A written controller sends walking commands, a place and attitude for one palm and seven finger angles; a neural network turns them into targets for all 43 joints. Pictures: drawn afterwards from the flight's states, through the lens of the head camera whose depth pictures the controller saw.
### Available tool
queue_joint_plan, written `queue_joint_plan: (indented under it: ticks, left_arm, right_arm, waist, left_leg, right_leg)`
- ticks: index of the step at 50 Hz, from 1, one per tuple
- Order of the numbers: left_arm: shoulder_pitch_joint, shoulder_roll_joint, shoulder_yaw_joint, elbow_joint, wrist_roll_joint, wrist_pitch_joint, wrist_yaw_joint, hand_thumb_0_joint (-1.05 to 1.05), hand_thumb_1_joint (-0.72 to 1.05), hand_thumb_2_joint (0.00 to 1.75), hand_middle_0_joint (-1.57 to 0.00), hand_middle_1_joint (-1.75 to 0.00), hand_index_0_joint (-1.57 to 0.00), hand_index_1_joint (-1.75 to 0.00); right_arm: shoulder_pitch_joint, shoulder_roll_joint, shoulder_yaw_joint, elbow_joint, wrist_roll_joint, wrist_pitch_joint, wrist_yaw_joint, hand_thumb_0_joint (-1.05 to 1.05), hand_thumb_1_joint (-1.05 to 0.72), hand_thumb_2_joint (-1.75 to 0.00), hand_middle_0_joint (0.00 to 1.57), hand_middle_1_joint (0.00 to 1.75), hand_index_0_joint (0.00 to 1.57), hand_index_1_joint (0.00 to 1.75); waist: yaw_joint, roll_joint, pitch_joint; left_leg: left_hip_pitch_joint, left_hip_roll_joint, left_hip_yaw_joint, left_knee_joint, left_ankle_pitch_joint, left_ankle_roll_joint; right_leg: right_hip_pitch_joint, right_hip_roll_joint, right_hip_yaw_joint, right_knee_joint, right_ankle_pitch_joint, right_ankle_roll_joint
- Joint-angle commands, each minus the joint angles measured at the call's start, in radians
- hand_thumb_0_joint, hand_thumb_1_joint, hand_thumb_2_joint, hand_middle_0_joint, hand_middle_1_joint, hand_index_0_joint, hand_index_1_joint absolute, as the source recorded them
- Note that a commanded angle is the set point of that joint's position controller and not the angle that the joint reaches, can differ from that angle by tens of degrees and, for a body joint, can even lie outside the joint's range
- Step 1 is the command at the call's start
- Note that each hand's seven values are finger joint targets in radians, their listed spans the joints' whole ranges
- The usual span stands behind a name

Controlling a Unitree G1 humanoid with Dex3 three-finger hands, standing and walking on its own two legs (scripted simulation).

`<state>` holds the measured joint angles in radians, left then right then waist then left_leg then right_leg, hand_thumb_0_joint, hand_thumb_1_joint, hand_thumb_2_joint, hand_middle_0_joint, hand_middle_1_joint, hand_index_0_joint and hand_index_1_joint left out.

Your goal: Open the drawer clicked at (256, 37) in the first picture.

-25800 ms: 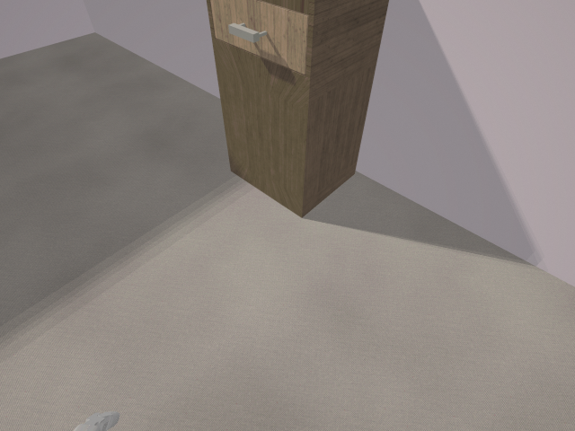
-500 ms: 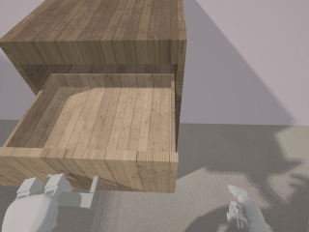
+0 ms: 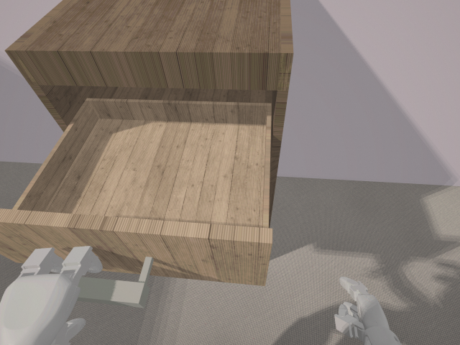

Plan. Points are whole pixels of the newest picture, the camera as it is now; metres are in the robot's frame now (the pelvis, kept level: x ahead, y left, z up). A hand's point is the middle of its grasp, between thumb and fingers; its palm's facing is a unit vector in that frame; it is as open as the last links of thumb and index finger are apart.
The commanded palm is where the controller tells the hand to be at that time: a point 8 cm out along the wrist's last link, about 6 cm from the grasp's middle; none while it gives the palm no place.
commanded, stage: open the thumb to release the handle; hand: left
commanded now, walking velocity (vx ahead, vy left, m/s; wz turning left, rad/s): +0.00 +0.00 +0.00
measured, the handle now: (108, 275) +0.20 +0.22 +0.06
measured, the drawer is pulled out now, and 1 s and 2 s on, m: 0.30 0.29 0.29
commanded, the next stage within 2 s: lift the hand off the handle in 0.10 s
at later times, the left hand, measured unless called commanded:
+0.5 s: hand (72, 306) +0.15 +0.26 +0.04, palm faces +0.05 -0.06 -1.00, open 13.4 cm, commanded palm +0.13 +0.26 +0.10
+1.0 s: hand (50, 293) +0.16 +0.26 +0.10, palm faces +0.06 -0.09 -0.99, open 13.2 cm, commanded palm +0.13 +0.26 +0.17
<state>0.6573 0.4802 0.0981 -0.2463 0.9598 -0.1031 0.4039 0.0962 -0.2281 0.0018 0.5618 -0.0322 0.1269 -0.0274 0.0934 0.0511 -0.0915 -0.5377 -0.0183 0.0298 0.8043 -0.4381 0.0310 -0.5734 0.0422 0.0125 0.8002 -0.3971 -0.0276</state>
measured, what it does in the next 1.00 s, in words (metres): stands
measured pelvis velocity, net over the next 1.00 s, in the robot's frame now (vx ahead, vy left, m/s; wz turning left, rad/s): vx -0.01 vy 0.01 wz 0.02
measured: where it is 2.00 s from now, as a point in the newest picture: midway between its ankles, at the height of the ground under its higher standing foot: outside the picture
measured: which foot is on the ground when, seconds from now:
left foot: down 0.00-1.00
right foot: down 0.00-1.00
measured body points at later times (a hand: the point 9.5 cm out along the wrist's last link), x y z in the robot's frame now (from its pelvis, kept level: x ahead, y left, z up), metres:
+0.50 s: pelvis -0.02 +0.00 +0.00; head +0.02 -0.02 +0.45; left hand +0.15 +0.26 +0.09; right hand +0.20 -0.21 -0.10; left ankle -0.02 +0.10 -0.70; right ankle +0.00 -0.10 -0.70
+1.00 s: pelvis -0.01 +0.01 +0.02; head +0.00 -0.02 +0.47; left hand +0.15 +0.27 +0.15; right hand +0.22 -0.20 -0.07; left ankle -0.02 +0.10 -0.70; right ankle +0.00 -0.10 -0.70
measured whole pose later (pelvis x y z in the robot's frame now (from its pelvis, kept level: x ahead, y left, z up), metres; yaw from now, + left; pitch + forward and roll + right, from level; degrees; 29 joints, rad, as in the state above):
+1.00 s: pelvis -0.01 +0.01 +0.02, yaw +1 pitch +3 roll -1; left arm 0.54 0.48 0.01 -0.38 0.92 0.04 0.23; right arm 0.10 -0.26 0.01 0.57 -0.02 0.10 -0.04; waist 0.12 0.09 -0.04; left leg -0.34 -0.03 0.02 0.64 -0.35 0.05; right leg -0.36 0.03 0.01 0.61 -0.31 -0.01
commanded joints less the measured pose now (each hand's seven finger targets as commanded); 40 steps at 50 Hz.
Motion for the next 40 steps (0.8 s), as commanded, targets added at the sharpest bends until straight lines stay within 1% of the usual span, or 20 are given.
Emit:
queue_joint_plan:
  ticks: [1, 3, 9, 10, 11, 12, 13, 15, 16, 17, 19, 21, 23, 25, 27, 31, 35, 36, 37, 40]
  left_arm:
    - [0.038, 0.191, 0.235, -0.150, -0.030, 0.026, 0.060, 0.00, -0.50, 0.30, -0.30, -1.20, -0.30, -1.20]
    - [0.029, 0.193, 0.241, -0.132, -0.032, 0.021, 0.061, 0.00, -0.50, 0.30, -0.30, -1.20, -0.30, -1.20]
    - [-0.011, 0.206, 0.262, -0.098, -0.033, 0.009, 0.068, 0.00, -0.50, 0.30, -0.30, -1.20, -0.30, -1.20]
    - [0.000, 0.027, 0.054, -0.182, -0.044, 0.018, 0.053, 0.00, -0.50, 0.30, -0.30, -1.20, -0.30, -1.20]
    - [-0.002, 0.060, 0.078, -0.181, -0.048, 0.017, 0.051, 0.00, -0.50, 0.30, -0.30, -1.20, -0.30, -1.20]
    - [-0.029, 0.061, 0.071, -0.185, -0.046, 0.018, 0.048, 0.00, -0.50, 0.30, -0.30, -1.20, -0.30, -1.20]
    - [-0.041, 0.105, 0.103, -0.174, -0.035, 0.026, 0.053, 0.00, -0.50, 0.30, -0.30, -1.20, -0.30, -1.20]
    - [-0.077, 0.134, 0.123, -0.144, 0.004, 0.042, 0.061, 0.00, -0.50, 0.30, -0.30, -1.20, -0.30, -1.20]
    - [-0.098, 0.132, 0.112, -0.148, 0.023, 0.048, 0.063, 0.00, -0.50, 0.30, -0.30, -1.20, -0.30, -1.20]
    - [-0.104, 0.109, 0.089, -0.127, 0.035, 0.054, 0.059, 0.00, -0.50, 0.30, -0.30, -1.20, -0.30, -1.20]
    - [-0.172, 0.108, 0.070, -0.142, 0.043, 0.062, 0.049, 0.00, -0.50, 0.30, -0.30, -1.20, -0.30, -1.20]
    - [-0.172, 0.128, 0.086, -0.137, 0.036, 0.076, 0.042, 0.00, -0.50, 0.30, -0.30, -1.20, -0.30, -1.20]
    - [-0.210, 0.109, 0.062, -0.118, 0.029, 0.083, 0.025, 0.00, -0.50, 0.30, -0.30, -1.20, -0.30, -1.20]
    - [-0.206, 0.133, 0.085, -0.098, 0.019, 0.088, 0.011, 0.00, -0.50, 0.30, -0.30, -1.20, -0.30, -1.20]
    - [-0.237, 0.125, 0.062, -0.164, 0.013, 0.089, 0.000, 0.00, -0.50, 0.30, -0.30, -1.20, -0.30, -1.20]
    - [-0.279, 0.186, 0.109, -0.221, -0.004, 0.091, -0.018, 0.00, -0.50, 0.30, -0.30, -1.20, -0.30, -1.20]
    - [-0.255, 0.167, 0.102, -0.275, -0.026, 0.075, -0.029, 0.00, -0.50, 0.30, -0.30, -1.20, -0.30, -1.20]
    - [-0.235, 0.171, 0.105, -0.286, -0.029, 0.077, -0.033, 0.00, -0.50, 0.30, -0.30, -1.20, -0.30, -1.20]
    - [-0.251, 0.145, 0.079, -0.284, -0.030, 0.078, -0.042, 0.00, -0.50, 0.30, -0.30, -1.20, -0.30, -1.20]
    - [-0.234, 0.158, 0.094, -0.285, -0.038, 0.094, -0.060, 0.00, -0.50, 0.30, -0.30, -1.20, -0.30, -1.20]
  right_arm:
    - [-0.110, -0.119, -0.046, -0.158, 0.004, -0.039, -0.020, 0.00, -0.90, -0.90, 0.20, 0.30, 0.20, 0.30]
    - [-0.115, -0.119, -0.048, -0.154, 0.004, -0.036, -0.023, 0.00, -0.90, -0.90, 0.20, 0.30, 0.20, 0.30]
    - [-0.125, -0.118, -0.052, -0.147, 0.005, -0.036, -0.030, 0.00, -0.90, -0.90, 0.20, 0.30, 0.20, 0.30]
    - [-0.132, -0.117, -0.052, -0.170, -0.009, -0.046, -0.009, 0.00, -0.90, -0.90, 0.20, 0.30, 0.20, 0.30]
    - [-0.111, -0.116, -0.061, -0.164, -0.001, -0.052, -0.001, 0.00, -0.90, -0.90, 0.20, 0.30, 0.20, 0.30]
    - [-0.111, -0.122, -0.065, -0.158, 0.000, -0.054, 0.001, 0.00, -0.90, -0.90, 0.20, 0.30, 0.20, 0.30]
    - [-0.108, -0.127, -0.062, -0.158, -0.006, -0.051, -0.002, 0.00, -0.90, -0.90, 0.20, 0.30, 0.20, 0.30]
    - [-0.115, -0.126, -0.056, -0.158, -0.010, -0.046, -0.005, 0.00, -0.90, -0.90, 0.20, 0.30, 0.20, 0.30]
    - [-0.118, -0.124, -0.050, -0.161, -0.013, -0.046, -0.004, 0.00, -0.90, -0.90, 0.20, 0.30, 0.20, 0.30]
    - [-0.120, -0.114, -0.051, -0.157, -0.010, -0.047, -0.003, 0.00, -0.90, -0.90, 0.20, 0.30, 0.20, 0.30]
    - [-0.123, -0.117, -0.050, -0.155, -0.006, -0.050, -0.004, 0.00, -0.90, -0.90, 0.20, 0.30, 0.20, 0.30]
    - [-0.121, -0.114, -0.047, -0.155, -0.003, -0.053, -0.011, 0.00, -0.90, -0.90, 0.20, 0.30, 0.20, 0.30]
    - [-0.122, -0.111, -0.046, -0.146, 0.001, -0.056, -0.016, 0.00, -0.90, -0.90, 0.20, 0.30, 0.20, 0.30]
    - [-0.128, -0.112, -0.042, -0.144, 0.005, -0.057, -0.024, 0.00, -0.90, -0.90, 0.20, 0.30, 0.20, 0.30]
    - [-0.136, -0.108, -0.039, -0.149, 0.005, -0.060, -0.025, 0.00, -0.90, -0.90, 0.20, 0.30, 0.20, 0.30]
    - [-0.142, -0.108, -0.027, -0.153, 0.009, -0.064, -0.039, 0.00, -0.90, -0.90, 0.20, 0.30, 0.20, 0.30]
    - [-0.142, -0.110, -0.027, -0.159, 0.008, -0.078, -0.040, 0.00, -0.90, -0.90, 0.20, 0.30, 0.20, 0.30]
    - [-0.142, -0.109, -0.023, -0.160, 0.009, -0.079, -0.038, 0.00, -0.90, -0.90, 0.20, 0.30, 0.20, 0.30]
    - [-0.145, -0.106, -0.025, -0.153, 0.009, -0.078, -0.035, 0.00, -0.90, -0.90, 0.20, 0.30, 0.20, 0.30]
    - [-0.153, -0.114, -0.025, -0.160, 0.013, -0.080, -0.032, 0.00, -0.90, -0.90, 0.20, 0.30, 0.20, 0.30]
  waist:
    - [0.021, -0.006, -0.179]
    - [0.018, -0.032, -0.165]
    - [0.022, -0.018, -0.153]
    - [0.002, 0.032, -0.179]
    - [-0.008, 0.011, -0.164]
    - [-0.011, 0.016, -0.163]
    - [-0.008, -0.018, -0.174]
    - [-0.005, -0.059, -0.150]
    - [-0.001, -0.056, -0.160]
    - [-0.002, -0.059, -0.134]
    - [-0.007, -0.013, -0.141]
    - [-0.001, -0.005, -0.156]
    - [-0.012, -0.034, -0.139]
    - [-0.005, -0.045, -0.138]
    - [-0.002, -0.020, -0.151]
    - [0.005, -0.002, -0.136]
    - [0.006, 0.036, -0.142]
    - [0.010, 0.027, -0.129]
    - [0.000, 0.012, -0.099]
    - [0.006, -0.007, -0.082]
  left_leg:
    - [0.111, -0.004, -0.034, -0.091, 0.326, -0.019]
    - [0.096, -0.008, -0.032, -0.095, 0.288, -0.014]
    - [0.090, -0.013, -0.036, -0.110, 0.244, -0.012]
    - [0.130, -0.012, -0.037, -0.107, 0.279, -0.011]
    - [0.133, 0.002, -0.039, -0.097, 0.299, -0.011]
    - [0.133, 0.004, -0.041, -0.098, 0.291, -0.012]
    - [0.126, 0.004, -0.044, -0.098, 0.272, -0.011]
    - [0.099, -0.001, -0.046, -0.104, 0.227, -0.012]
    - [0.094, -0.007, -0.044, -0.107, 0.212, -0.012]
    - [0.092, -0.007, -0.041, -0.108, 0.203, -0.011]
    - [0.111, -0.007, -0.045, -0.114, 0.195, -0.013]
    - [0.126, -0.006, -0.044, -0.118, 0.197, -0.012]
    - [0.121, -0.007, -0.047, -0.124, 0.190, -0.010]
    - [0.123, -0.007, -0.051, -0.133, 0.188, -0.010]
    - [0.150, -0.006, -0.048, -0.143, 0.202, -0.009]
    - [0.179, -0.004, -0.052, -0.169, 0.199, -0.009]
    - [0.226, 0.003, -0.054, -0.184, 0.246, -0.015]
    - [0.224, 0.004, -0.056, -0.191, 0.245, -0.016]
    - [0.226, 0.006, -0.055, -0.199, 0.244, -0.015]
    - [0.231, 0.013, -0.062, -0.223, 0.250, -0.018]
  right_leg:
    - [0.149, -0.029, 0.053, -0.114, 0.386, -0.013]
    - [0.146, -0.028, 0.055, -0.123, 0.367, -0.012]
    - [0.141, -0.025, 0.052, -0.136, 0.306, -0.016]
    - [0.126, -0.029, 0.040, -0.131, 0.305, -0.016]
    - [0.094, -0.025, 0.030, -0.124, 0.273, -0.013]
    - [0.086, -0.024, 0.018, -0.124, 0.258, -0.011]
    - [0.090, -0.022, 0.023, -0.127, 0.244, -0.010]
    - [0.083, -0.020, 0.039, -0.135, 0.217, -0.015]
    - [0.086, -0.025, 0.042, -0.133, 0.202, -0.017]
    - [0.076, -0.023, 0.039, -0.136, 0.194, -0.018]
    - [0.067, -0.022, 0.036, -0.136, 0.164, -0.021]
    - [0.090, -0.024, 0.037, -0.143, 0.170, -0.020]
    - [0.096, -0.023, 0.027, -0.149, 0.172, -0.016]
    - [0.118, -0.021, 0.041, -0.163, 0.181, -0.017]
    - [0.135, -0.028, 0.043, -0.171, 0.190, -0.015]
    - [0.161, -0.033, 0.052, -0.206, 0.165, -0.015]
    - [0.181, -0.033, 0.051, -0.227, 0.193, -0.016]
    - [0.183, -0.035, 0.050, -0.231, 0.183, -0.014]
    - [0.170, -0.032, 0.041, -0.238, 0.174, -0.012]
    - [0.196, -0.033, 0.041, -0.257, 0.176, -0.012]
